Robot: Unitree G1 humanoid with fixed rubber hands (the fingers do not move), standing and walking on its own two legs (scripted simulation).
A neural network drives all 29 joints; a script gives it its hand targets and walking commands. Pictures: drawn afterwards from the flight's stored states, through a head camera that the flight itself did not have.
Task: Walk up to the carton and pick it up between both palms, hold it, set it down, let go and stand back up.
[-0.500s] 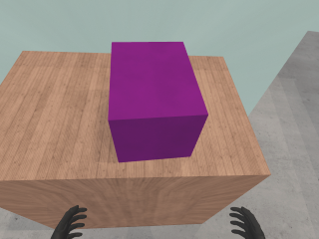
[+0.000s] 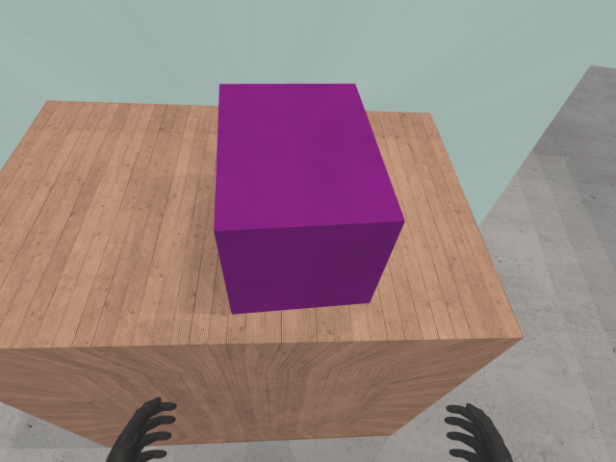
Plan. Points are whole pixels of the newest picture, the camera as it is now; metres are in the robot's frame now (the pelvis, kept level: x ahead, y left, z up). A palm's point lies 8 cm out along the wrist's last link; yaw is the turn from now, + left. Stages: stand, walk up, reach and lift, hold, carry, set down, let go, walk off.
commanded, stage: let go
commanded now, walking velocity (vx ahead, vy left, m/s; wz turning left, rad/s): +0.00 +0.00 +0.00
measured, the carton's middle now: (295, 195) +0.46 +0.03 +0.08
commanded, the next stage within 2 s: stand in 0.06 s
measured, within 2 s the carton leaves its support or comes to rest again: neither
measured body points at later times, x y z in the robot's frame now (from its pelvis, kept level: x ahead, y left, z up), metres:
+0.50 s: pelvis +0.00 +0.00 -0.01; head +0.00 +0.02 +0.44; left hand +0.14 +0.30 -0.08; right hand +0.13 -0.27 -0.11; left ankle -0.02 +0.13 -0.75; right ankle -0.01 -0.11 -0.75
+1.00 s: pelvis -0.01 +0.00 -0.01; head -0.01 +0.02 +0.44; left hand +0.12 +0.30 -0.10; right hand +0.11 -0.27 -0.11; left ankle -0.02 +0.13 -0.75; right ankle -0.01 -0.11 -0.75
